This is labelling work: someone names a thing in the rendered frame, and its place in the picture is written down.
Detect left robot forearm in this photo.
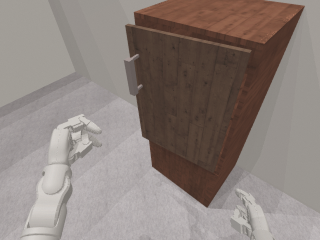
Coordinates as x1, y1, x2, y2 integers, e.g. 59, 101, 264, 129
19, 163, 73, 240

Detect cupboard door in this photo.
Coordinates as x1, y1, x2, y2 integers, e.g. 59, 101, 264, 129
125, 24, 252, 173

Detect right robot forearm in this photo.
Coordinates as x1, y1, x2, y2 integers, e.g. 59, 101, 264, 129
250, 229, 276, 240

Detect handle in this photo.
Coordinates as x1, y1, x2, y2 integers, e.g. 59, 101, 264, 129
124, 54, 143, 96

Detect robot left hand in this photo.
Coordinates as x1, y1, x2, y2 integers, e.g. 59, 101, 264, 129
47, 114, 102, 167

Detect robot right hand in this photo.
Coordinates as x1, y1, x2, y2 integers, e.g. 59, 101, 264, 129
230, 188, 270, 238

